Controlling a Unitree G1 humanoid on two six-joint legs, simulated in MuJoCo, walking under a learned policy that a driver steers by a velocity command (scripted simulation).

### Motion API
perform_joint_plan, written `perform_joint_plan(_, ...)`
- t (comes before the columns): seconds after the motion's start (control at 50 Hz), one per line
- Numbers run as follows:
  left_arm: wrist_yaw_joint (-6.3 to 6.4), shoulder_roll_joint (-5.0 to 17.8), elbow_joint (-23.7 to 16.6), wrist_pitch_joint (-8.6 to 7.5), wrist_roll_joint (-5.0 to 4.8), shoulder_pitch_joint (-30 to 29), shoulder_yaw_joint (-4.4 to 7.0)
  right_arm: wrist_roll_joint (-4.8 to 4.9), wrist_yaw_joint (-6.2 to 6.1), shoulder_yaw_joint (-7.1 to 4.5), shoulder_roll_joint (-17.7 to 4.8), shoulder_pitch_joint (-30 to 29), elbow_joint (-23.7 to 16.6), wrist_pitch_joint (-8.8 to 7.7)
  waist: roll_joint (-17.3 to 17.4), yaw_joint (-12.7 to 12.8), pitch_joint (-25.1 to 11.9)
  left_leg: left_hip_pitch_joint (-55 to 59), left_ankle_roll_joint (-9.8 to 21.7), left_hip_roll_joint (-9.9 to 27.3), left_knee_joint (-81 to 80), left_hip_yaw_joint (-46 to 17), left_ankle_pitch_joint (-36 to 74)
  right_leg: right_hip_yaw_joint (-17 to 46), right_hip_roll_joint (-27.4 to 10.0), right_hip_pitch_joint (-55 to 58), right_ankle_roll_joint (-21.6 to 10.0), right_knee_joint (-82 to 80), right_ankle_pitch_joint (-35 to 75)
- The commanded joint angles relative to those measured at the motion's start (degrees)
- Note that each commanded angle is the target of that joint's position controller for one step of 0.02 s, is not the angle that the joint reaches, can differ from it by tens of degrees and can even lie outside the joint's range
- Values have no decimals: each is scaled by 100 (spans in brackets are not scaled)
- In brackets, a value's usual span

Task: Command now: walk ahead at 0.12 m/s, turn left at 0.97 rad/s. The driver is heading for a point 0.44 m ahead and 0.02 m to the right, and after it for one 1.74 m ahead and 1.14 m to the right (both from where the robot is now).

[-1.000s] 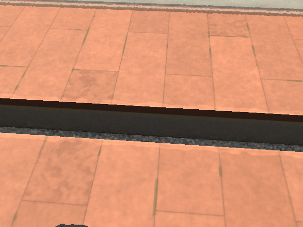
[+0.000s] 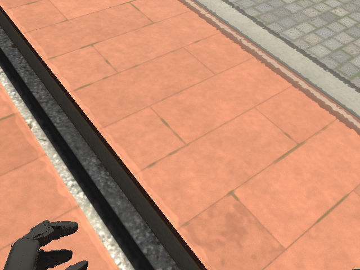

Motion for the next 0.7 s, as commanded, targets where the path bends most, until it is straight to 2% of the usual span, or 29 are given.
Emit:
perform_joint_plan(0.02,-205,354,-651,-114,171,-808,52,-3,-145,-62,-526,-78,-481,174,943,-40,-592,1251,318,1127,-127,-1248,3996,-208,161,-189,-130,-1557,768)
perform_joint_plan(0.06,-340,253,-456,-15,148,-281,30,-118,-117,-3,-519,-586,-669,257,1035,209,-786,408,252,916,181,-1166,4239,-322,247,1241,-79,-2134,1159)
perform_joint_plan(0.08,-424,828,-292,-79,-29,-75,296,-65,-225,-49,-605,-342,-662,72,1255,117,-843,589,474,1494,765,-2311,3277,933,-214,1082,-167,-1273,1402)
perform_joint_plan(0.1,-441,1159,-308,-61,-175,-1,397,17,-261,25,-509,-386,-755,-73,1098,135,-567,1031,680,1788,886,-2738,3300,1134,-271,34,-110,-905,550)
perform_joint_plan(0.14,-399,1244,-527,-5,-299,-513,461,216,-285,-33,-772,533,-464,-192,893,-278,-177,2167,937,2067,886,-3565,3471,1306,-210,-1802,116,-170,-867)
perform_joint_plan(0.16,-375,1393,-618,12,-287,-591,467,335,-386,-73,-756,924,-145,-183,1084,-412,-46,2644,728,2066,1056,-3742,3117,1593,-408,-2564,168,-295,-727)
perform_joint_plan(0.2,-410,1088,-654,-5,-180,-920,367,275,-427,-101,-926,1203,-32,-103,937,-468,88,2422,621,1718,841,-3414,3071,1082,-247,-2552,139,-429,-984)
perform_joint_plan(0.26,-459,1018,-486,-99,-77,-652,337,85,-487,-66,-983,978,90,-111,1140,-404,-215,1770,442,1446,961,-2997,2665,853,-477,-1610,-3,-1094,-34)
perform_joint_plan(0.28,-508,1021,-330,-83,-46,-346,314,76,-494,-78,-991,892,101,-186,1426,-347,-242,1528,278,1441,1106,-2909,2496,928,-632,-1311,8,-935,301)
perform_joint_plan(0.3,-379,1371,-487,-15,-60,-470,393,299,-524,-51,-914,1042,127,-275,1898,-541,81,1158,70,1775,1358,-3422,3298,1687,-943,-1635,13,-241,-981)
perform_joint_plan(0.32,-204,1581,-583,48,-124,-281,462,386,-510,-121,-924,1523,360,-278,2310,-681,-77,2183,-47,2192,1680,-3743,3838,2266,-1136,-2587,298,980,-2175)
perform_joint_plan(0.34,-81,1677,-832,155,-217,-441,375,496,-522,-152,-833,1705,471,-288,2855,-760,63,2860,-25,2719,1698,-4042,4372,2530,-1187,-3821,612,2029,-3459)
perform_joint_plan(0.36,-26,1726,-853,141,-183,-494,348,440,-548,-280,-1012,2475,832,-234,3231,-1106,-40,3744,89,2937,1874,-4269,4492,2788,-1104,-4644,763,3512,-4679)
perform_joint_plan(0.38,-13,1711,-1131,145,-167,-646,260,615,-583,-259,-908,2487,836,-298,2974,-1165,27,4243,-64,3362,1900,-4327,5197,3030,-1069,-5703,951,4243,-5966)
perform_joint_plan(0.4,84,1575,-1138,127,-124,-94,78,817,-696,-218,-816,2311,723,-295,2494,-913,-729,4473,-269,3973,1927,-4376,6050,3693,-1453,-5223,723,4410,-6699)
perform_joint_plan(0.42,66,1770,-1089,116,-104,180,118,679,-728,-350,-1248,2030,712,-245,1881,-646,-878,4505,-657,3570,2130,-3799,5987,3334,-1512,-4894,559,3775,-5826)
perform_joint_plan(0.44,-244,1722,-797,-130,84,1074,48,907,-421,-563,-1872,100,235,-62,-262,907,-1077,2485,-1019,1587,2748,-1727,6654,610,-1128,-1191,94,-1451,-3895)
perform_joint_plan(0.46,-401,1619,216,7,-238,3070,145,821,-90,-716,-1869,697,733,-54,-1577,1365,-2203,-1442,-1426,716,3160,-1138,2031,-465,-1088,4847,-397,-1094,1048)
perform_joint_plan(0.48,-441,1040,580,223,-396,4044,13,195,-75,-411,-913,1006,1126,-151,-1772,1704,-1565,-3113,-1453,-430,4028,-1507,-2311,-13,-757,5761,-495,-786,681)
perform_joint_plan(0.5,-382,1983,51,255,-239,2544,-49,-83,-138,-224,-193,2269,957,-151,-4617,55,-1296,-1827,-1408,-385,5412,-816,-2646,2429,-2127,3268,-589,-3014,3987)
perform_joint_plan(0.52,-235,1952,-417,200,-183,1808,-62,4,-144,-274,-665,2229,993,-182,-4466,27,-798,-1422,-1221,-74,5899,-567,-2292,2907,-2000,2326,-42,-4055,5541)
perform_joint_plan(0.54,-178,1582,-126,219,-73,2002,-165,3,-124,-238,-540,2178,1226,-147,-3951,-116,-550,-1290,-1304,251,6104,-114,-2236,2183,-1732,2201,72,-4062,4923)
perform_joint_plan(0.56,-82,1182,127,265,-52,1886,-231,140,-66,-128,-72,2365,1331,-57,-3695,-395,-793,-1326,-1300,591,5824,249,-2005,2244,-1515,2368,147,-4309,2318)
perform_joint_plan(0.58,-41,911,-49,156,102,1468,-244,227,15,-84,-127,1899,1320,31,-3208,-262,-330,-1351,-1150,808,5501,84,-1321,2588,-1574,1871,63,-4519,1139)
perform_joint_plan(0.6,68,713,-91,-21,185,1288,-216,261,146,-134,-484,1325,1385,33,-2165,-31,-126,-1090,-958,1025,4789,296,-410,2261,-1408,1614,-14,-4380,120)
perform_joint_plan(0.62,161,726,-74,-190,124,1000,-178,223,213,-90,-450,890,1273,-51,-1323,-150,152,-1164,-905,1273,3701,324,175,2250,-1428,1647,-325,-3884,821)
perform_joint_plan(0.64,221,705,-17,-222,-85,1211,-122,119,267,-113,-462,465,1243,-179,-1021,0,200,-1265,-892,1253,3005,603,473,2002,-1240,2165,-432,-3723,1532)
perform_joint_plan(0.68,376,420,258,-129,-315,2126,-83,38,365,-60,-294,-210,1037,-314,-907,239,1,-1557,-837,1055,2399,748,605,1906,-1081,3234,-514,-3604,3152)
perform_joint_plan(0.7,406,419,229,-118,-333,2285,-37,-58,407,-44,-340,-515,889,-387,-744,283,-38,-1741,-795,903,2347,887,493,1972,-1059,3673,-368,-3887,3770)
